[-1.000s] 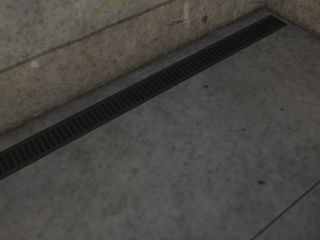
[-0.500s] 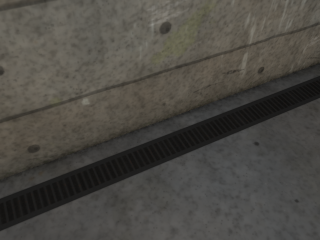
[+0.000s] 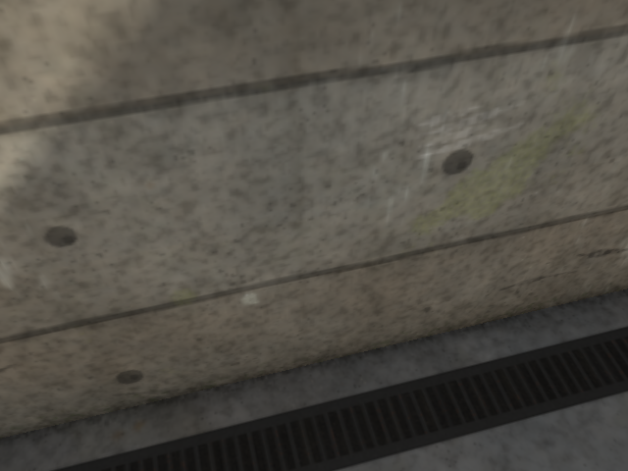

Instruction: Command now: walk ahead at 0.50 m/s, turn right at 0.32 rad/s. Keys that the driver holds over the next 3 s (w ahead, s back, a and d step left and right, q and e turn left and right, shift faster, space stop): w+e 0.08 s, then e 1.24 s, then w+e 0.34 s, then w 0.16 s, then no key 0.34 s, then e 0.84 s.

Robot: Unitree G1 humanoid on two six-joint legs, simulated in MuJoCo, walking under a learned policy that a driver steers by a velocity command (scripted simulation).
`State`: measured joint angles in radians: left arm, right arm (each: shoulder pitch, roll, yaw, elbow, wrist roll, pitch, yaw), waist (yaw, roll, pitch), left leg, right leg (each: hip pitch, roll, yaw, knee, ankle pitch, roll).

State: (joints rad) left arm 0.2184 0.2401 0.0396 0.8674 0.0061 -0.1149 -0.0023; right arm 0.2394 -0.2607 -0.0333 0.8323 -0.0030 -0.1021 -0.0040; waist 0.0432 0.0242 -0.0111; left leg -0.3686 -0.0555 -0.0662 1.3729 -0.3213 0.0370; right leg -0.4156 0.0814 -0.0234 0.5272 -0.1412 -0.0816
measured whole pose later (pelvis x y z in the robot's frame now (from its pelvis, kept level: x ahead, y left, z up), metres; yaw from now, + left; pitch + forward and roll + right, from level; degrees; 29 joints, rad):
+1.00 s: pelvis +0.13 +0.00 +0.01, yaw -34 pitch +4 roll +2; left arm 0.18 0.28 0.05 0.59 0.01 0.04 0.04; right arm 0.20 -0.33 -0.10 0.74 -0.02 0.01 -0.08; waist 0.01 0.02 -0.02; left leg -0.57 0.01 -0.08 0.95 -0.28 -0.12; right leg -0.38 0.09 0.14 0.53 -0.20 -0.06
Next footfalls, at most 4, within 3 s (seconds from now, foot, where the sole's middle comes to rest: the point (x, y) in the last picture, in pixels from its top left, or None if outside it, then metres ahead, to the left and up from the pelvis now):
0.30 left None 0.37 0.11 -0.76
0.68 right None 0.16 -0.11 -0.76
1.14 left None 0.25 0.10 -0.76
1.50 right None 0.04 -0.10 -0.76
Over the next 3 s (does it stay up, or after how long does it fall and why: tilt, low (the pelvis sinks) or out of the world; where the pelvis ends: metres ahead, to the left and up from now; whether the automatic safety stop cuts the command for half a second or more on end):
stays up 0.28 -0.29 0.02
